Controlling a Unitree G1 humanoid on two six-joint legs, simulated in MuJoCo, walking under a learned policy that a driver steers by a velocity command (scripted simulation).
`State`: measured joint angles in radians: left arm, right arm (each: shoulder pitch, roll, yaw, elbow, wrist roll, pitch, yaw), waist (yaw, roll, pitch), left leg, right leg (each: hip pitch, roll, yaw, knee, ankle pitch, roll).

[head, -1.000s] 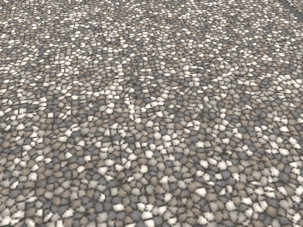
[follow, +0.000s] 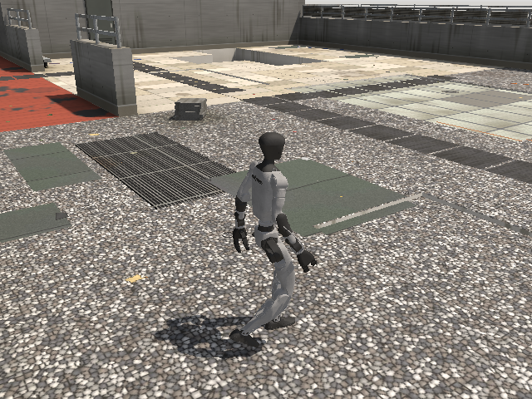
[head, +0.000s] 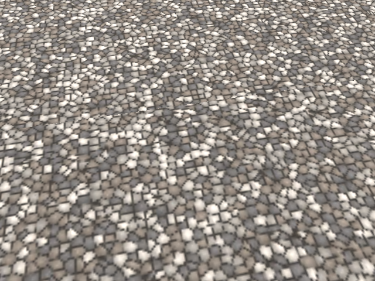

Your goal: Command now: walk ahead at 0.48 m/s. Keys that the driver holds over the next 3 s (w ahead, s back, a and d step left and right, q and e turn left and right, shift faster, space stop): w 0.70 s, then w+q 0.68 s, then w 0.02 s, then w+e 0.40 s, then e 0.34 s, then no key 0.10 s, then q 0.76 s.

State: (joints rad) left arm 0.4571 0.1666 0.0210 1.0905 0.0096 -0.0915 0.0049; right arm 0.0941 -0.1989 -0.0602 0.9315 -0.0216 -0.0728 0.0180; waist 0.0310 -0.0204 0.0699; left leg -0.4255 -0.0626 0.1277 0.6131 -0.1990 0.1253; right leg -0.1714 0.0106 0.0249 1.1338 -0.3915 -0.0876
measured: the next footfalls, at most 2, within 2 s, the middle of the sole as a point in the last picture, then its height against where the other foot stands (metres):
right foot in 0.48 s outside the picture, level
left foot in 1.04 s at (180, 206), level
